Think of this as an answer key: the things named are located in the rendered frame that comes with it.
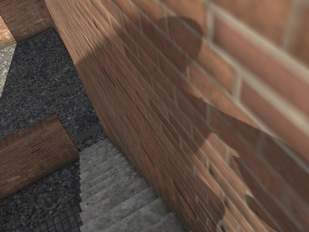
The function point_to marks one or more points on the stairs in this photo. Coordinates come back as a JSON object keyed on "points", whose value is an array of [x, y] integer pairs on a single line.
{"points": [[115, 198]]}

